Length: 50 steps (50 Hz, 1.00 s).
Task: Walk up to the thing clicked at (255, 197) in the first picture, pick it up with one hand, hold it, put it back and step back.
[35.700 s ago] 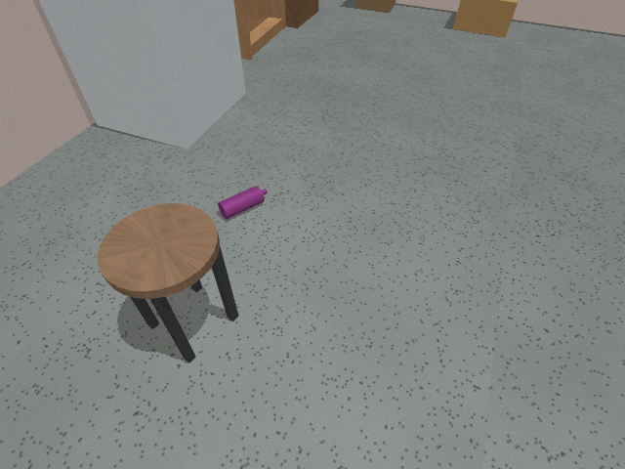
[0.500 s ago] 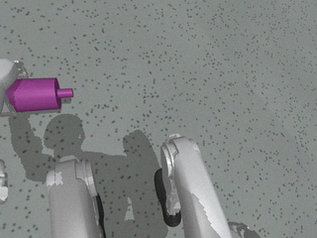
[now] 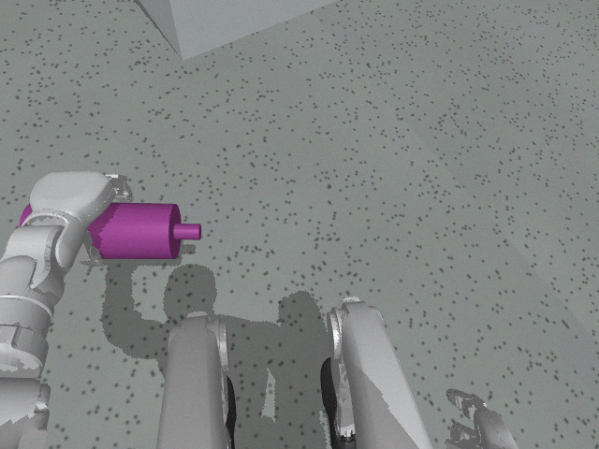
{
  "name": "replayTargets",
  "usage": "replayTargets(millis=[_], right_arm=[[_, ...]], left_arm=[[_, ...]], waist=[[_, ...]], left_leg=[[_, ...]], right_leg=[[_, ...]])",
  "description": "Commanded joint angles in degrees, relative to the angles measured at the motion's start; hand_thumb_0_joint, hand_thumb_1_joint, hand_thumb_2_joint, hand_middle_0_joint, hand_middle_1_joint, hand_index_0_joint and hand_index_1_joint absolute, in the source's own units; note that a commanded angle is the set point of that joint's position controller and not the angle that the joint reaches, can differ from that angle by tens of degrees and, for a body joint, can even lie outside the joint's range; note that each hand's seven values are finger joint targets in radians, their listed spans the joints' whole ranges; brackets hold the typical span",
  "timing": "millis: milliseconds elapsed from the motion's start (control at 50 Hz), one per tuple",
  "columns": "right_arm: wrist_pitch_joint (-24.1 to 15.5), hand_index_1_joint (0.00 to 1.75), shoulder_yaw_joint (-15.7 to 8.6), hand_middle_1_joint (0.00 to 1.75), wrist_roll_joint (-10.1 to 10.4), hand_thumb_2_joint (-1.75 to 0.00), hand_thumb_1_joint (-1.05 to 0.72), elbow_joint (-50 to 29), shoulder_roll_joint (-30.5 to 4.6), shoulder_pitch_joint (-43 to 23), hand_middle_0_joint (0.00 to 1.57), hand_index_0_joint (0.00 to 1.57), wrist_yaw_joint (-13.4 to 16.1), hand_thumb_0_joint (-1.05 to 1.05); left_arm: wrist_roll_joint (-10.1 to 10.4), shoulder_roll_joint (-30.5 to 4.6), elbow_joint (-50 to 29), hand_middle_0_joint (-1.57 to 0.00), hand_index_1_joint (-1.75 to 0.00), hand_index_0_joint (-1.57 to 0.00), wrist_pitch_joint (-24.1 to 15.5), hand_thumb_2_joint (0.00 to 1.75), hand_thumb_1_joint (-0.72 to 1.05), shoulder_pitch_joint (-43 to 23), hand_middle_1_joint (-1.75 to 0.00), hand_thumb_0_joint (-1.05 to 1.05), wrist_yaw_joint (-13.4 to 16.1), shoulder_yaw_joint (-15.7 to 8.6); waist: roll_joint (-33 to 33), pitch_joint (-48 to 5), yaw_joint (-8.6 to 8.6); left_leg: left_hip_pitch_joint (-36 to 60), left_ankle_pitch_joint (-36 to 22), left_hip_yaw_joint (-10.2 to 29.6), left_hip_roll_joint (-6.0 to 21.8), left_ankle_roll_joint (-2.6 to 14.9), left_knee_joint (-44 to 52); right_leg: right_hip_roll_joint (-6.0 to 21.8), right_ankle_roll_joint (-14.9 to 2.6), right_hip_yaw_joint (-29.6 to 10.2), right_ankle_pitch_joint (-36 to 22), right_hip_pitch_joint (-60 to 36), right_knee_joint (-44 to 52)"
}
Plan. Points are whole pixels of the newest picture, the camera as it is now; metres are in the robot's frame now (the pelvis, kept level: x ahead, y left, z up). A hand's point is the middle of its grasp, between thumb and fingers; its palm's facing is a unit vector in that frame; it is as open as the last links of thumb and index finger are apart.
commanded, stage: lift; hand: left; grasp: from above
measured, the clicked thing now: (120, 230) +0.44 +0.24 -0.12
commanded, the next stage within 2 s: hold in 0.96 s
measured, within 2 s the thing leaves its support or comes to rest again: neither
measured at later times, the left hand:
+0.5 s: hand (32, 215) +0.37 +0.23 +0.10, palm faces -0.46 -0.05 -0.89, open 10.7 cm
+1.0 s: hand out of the picture +0.38 +0.23 +0.19, palm faces -0.47 -0.06 -0.88, open 10.8 cm
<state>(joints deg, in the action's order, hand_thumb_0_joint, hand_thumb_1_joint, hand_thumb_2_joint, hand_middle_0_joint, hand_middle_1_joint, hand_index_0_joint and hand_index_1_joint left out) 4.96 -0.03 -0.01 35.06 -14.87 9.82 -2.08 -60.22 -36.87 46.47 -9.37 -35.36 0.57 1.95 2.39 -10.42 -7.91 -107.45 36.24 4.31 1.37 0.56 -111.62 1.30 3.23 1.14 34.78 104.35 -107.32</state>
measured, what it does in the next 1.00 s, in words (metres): rises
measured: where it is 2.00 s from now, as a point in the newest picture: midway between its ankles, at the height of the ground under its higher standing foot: (282, 435)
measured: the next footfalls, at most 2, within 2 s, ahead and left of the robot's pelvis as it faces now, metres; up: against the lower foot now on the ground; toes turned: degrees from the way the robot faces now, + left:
none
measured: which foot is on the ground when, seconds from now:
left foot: down 0.00-1.00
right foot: down 0.00-1.00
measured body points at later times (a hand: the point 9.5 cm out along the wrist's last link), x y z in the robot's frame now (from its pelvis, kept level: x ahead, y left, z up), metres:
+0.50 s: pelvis +0.02 -0.01 +0.17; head +0.11 -0.01 +0.62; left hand +0.39 +0.23 +0.16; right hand +0.13 -0.28 +0.05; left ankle +0.09 +0.12 -0.44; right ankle +0.10 -0.15 -0.44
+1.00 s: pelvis +0.07 -0.01 +0.25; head +0.11 -0.01 +0.70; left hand +0.40 +0.23 +0.24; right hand +0.16 -0.27 +0.13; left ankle +0.09 +0.12 -0.44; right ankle +0.10 -0.15 -0.44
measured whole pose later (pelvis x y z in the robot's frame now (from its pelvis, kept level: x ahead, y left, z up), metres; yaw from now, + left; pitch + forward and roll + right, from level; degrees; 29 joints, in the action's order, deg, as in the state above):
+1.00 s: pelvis +0.07 -0.01 +0.25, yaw +1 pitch +10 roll -1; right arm 0.6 -2.6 2.7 41.3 -13.5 15.1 3.1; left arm -57.9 -24.3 46.2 -3.4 -19.2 3.7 10.3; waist 1.6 -5.4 -3.3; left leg -38.3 22.5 -1.3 2.6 -0.3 -50.4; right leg 0.9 2.0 -1.2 20.7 38.2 -48.4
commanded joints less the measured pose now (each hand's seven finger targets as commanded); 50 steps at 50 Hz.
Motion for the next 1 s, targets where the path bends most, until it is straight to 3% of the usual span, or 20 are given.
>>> replayTargets(millis=[0, 140, 160, 180, 260, 280, 300, 320, 380, 420, 440, 500, 580, 600, 680, 840, 980], right_arm=[[-1.2, 0.30, -4.6, 0.30, 0.4, -0.90, -0.91, -3.2, -11.1, 7.0, 0.20, 0.20, 1.9, 0.00], [-2.4, 0.30, -4.0, 0.30, 1.4, -0.90, -0.90, -2.8, -9.2, 4.7, 0.20, 0.20, 4.3, 0.00], [-2.6, 0.30, -4.0, 0.30, 1.4, -0.90, -0.90, -2.7, -8.9, 4.6, 0.20, 0.20, 4.5, 0.00], [-2.9, 0.30, -4.0, 0.30, 1.5, -0.90, -0.90, -2.5, -8.8, 4.4, 0.20, 0.20, 4.9, 0.00], [-4.1, 0.30, -3.8, 0.30, 1.7, -0.90, -0.90, -1.2, -8.3, 4.2, 0.20, 0.20, 5.8, 0.00], [-4.4, 0.30, -3.7, 0.30, 1.8, -0.90, -0.90, -1.2, -7.9, 4.1, 0.20, 0.20, 5.9, 0.00], [-4.8, 0.30, -3.6, 0.30, 1.9, -0.90, -0.91, -1.1, -7.7, 4.4, 0.20, 0.20, 6.0, 0.00], [-5.1, 0.30, -4.0, 0.30, 2.0, -0.90, -0.91, -1.0, -8.0, 4.4, 0.20, 0.20, 6.0, 0.00], [-5.9, 0.30, -4.1, 0.30, 2.0, -0.90, -0.91, -0.5, -7.7, 4.4, 0.20, 0.20, 6.1, 0.00], [-6.3, 0.30, -4.3, 0.30, 2.1, -0.91, -0.91, 0.0, -7.5, 4.6, 0.20, 0.20, 6.2, 0.00], [-6.6, 0.30, -4.5, 0.30, 2.1, -0.90, -0.91, 0.0, -7.5, 4.7, 0.20, 0.20, 6.2, 0.00], [-7.0, 0.30, -4.6, 0.30, 2.1, -0.91, -0.91, 0.4, -7.3, 4.9, 0.20, 0.20, 6.2, 0.00], [-7.3, 0.30, -4.8, 0.30, 2.2, -0.90, -0.91, 1.3, -7.5, 6.0, 0.20, 0.20, 6.2, 0.00], [-7.3, 0.30, -4.9, 0.30, 2.2, -0.90, -0.91, 1.7, -7.6, 6.1, 0.20, 0.20, 6.1, 0.00], [-7.2, 0.30, -5.2, 0.30, 2.3, -0.90, -0.91, 1.8, -8.0, 6.0, 0.20, 0.20, 5.8, 0.00], [-6.9, 0.30, -5.3, 0.30, 2.5, -0.90, -0.91, 0.7, -7.5, 5.3, 0.20, 0.20, 5.6, 0.00], [-6.4, 0.30, -5.4, 0.30, 2.4, -0.90, -0.90, 0.0, -7.3, 5.1, 0.20, 0.20, 5.9, 0.00]], left_arm=[[2.7, -12.9, -15.8, -1.04, -0.71, -1.04, 1.3, 0.88, 0.70, -16.2, -0.70, 0.00, 1.9, -4.5], [4.1, -11.0, -20.1, -1.06, -0.70, -1.05, 2.4, 0.90, 0.70, -9.9, -0.69, 0.00, 1.7, -4.2], [3.8, -9.4, -19.0, -1.06, -0.71, -1.05, 2.5, 0.87, 0.72, -7.8, -0.71, 0.00, 1.8, -3.3], [3.9, -10.3, -19.2, -1.06, -0.70, -1.06, 2.5, 0.88, 0.72, -7.5, -0.69, 0.00, 2.0, -4.1], [3.3, -8.3, -15.8, -1.07, -0.71, -1.06, 2.6, 0.92, 0.72, -6.5, -0.70, 0.00, 3.2, -3.1], [2.9, -6.5, -14.3, -1.07, -0.71, -1.06, 2.6, 0.89, 0.73, -5.2, -0.71, 0.00, 3.5, -1.8], [2.7, -5.5, -13.6, -1.06, -0.71, -1.05, 2.6, 0.89, 0.71, -5.0, -0.70, 0.00, 3.7, -0.8], [2.9, -6.3, -14.4, -1.05, -0.72, -1.05, 2.5, 0.90, 0.71, -4.9, -0.72, 0.00, 4.0, -2.0], [2.8, -3.8, -12.8, -1.06, -0.74, -1.05, 2.4, 0.90, 0.72, -4.4, -0.73, 0.00, 4.5, 0.1], [2.5, -3.6, -12.0, -1.05, -0.73, -1.05, 2.3, 0.87, 0.71, -3.7, -0.73, 0.00, 5.2, -0.1], [2.6, -2.8, -12.2, -1.06, -0.73, -1.06, 2.2, 0.87, 0.73, -4.3, -0.73, 0.00, 5.4, 0.6], [2.0, -2.9, -11.8, -1.06, -0.74, -1.06, 2.1, 0.90, 0.72, -3.7, -0.74, 0.00, 6.6, 0.3], [0.7, -1.5, -10.7, -1.06, -0.78, -1.06, 3.0, 0.92, 0.73, -6.1, -0.78, 0.00, 8.6, 1.8], [0.6, -2.0, -10.4, -1.04, -0.78, -1.04, 3.3, 0.93, 0.71, -5.6, -0.78, 0.00, 9.1, 1.0], [0.5, -1.5, -9.1, -1.05, -0.77, -1.04, 5.0, 0.93, 0.70, -5.8, -0.76, 0.00, 9.9, 1.8], [2.1, 1.4, -8.8, -1.03, -0.76, -1.03, 6.2, 0.91, 0.69, -2.8, -0.76, 0.00, 7.0, 4.1], [2.6, 0.7, -12.0, -1.02, -0.75, -1.03, 4.9, 0.90, 0.69, -1.3, -0.75, 0.00, 4.6, 3.4]], waist=[[10.3, -34.1, 0.19], [6.3, -28.4, 1.27], [5.7, -26.8, 1.23], [4.9, -26.8, 1.70], [4.2, -20.2, 1.55], [2.9, -18.9, 1.51], [2.4, -18.4, 1.13], [2.7, -19.6, 2.24], [2.4, -17.3, 2.48], [2.0, -17.0, 2.82], [2.4, -17.0, 2.39], [1.6, -16.7, 3.25], [2.3, -15.8, 2.91], [1.8, -16.0, 3.32], [2.1, -14.1, 4.04], [0.0, -12.1, 4.80], [0.5, -12.0, 5.05]], left_leg=[[35.1, -3.7, 0.0, -0.9, 1.02, 24.0], [41.5, -2.0, -1.2, -1.0, 1.14, 33.1], [42.6, -2.4, -1.5, -1.0, 1.11, 34.3], [44.0, -3.5, -1.9, -1.1, 1.14, 34.9], [47.6, -1.4, -1.0, -0.7, 0.87, 41.4], [48.1, -1.7, -1.2, -0.9, 0.91, 42.4], [48.9, -2.9, -1.8, -1.2, 0.91, 42.8], [50.9, -3.3, -1.8, -1.2, 0.84, 44.2], [54.2, -4.0, -2.1, -1.3, 0.70, 47.8], [56.4, -5.3, -2.6, -1.5, 0.62, 49.6], [57.5, -6.0, -2.7, -1.5, 0.53, 50.4], [60.8, -9.0, -3.7, -1.9, 0.56, 52.6], [66.5, -12.8, -3.7, -1.7, 0.17, 56.2], [67.4, -14.2, -3.5, -1.7, 0.11, 57.1], [71.6, -16.4, -3.7, -1.7, -0.22, 61.2], [78.0, -21.7, -3.8, -1.6, -0.33, 67.0], [82.7, -27.2, -4.3, -1.7, -0.40, 69.8]], right_leg=[[-2.3, -4.18, 3.3, -7.3, -23.2, 17.8], [-2.4, -3.89, 1.5, -5.4, -34.3, 28.8], [-2.4, -3.90, 1.2, -5.7, -35.7, 30.4], [-2.4, -3.93, 0.8, -6.1, -37.2, 32.0], [-2.5, -3.73, 0.3, -4.7, -41.0, 37.4], [-2.5, -3.85, 0.0, -4.5, -42.2, 39.1], [-2.6, -3.95, -0.4, -4.7, -43.8, 40.7], [-2.5, -3.96, -0.6, -4.9, -45.8, 41.9], [-2.8, -3.94, -0.9, -5.3, -49.0, 45.8], [-2.8, -3.92, -1.4, -6.0, -51.8, 48.4], [-2.8, -3.90, -1.5, -6.5, -52.4, 49.3], [-2.9, -3.73, -1.6, -8.7, -56.7, 52.5], [-2.9, -3.63, -1.4, -12.8, -59.5, 55.3], [-3.0, -3.60, -1.3, -14.2, -61.1, 55.9], [-2.9, -3.55, -1.2, -16.2, -64.2, 59.1], [-3.0, -3.50, -1.1, -20.7, -70.9, 64.2], [-3.2, -3.69, -1.1, -25.2, -75.0, 67.1]])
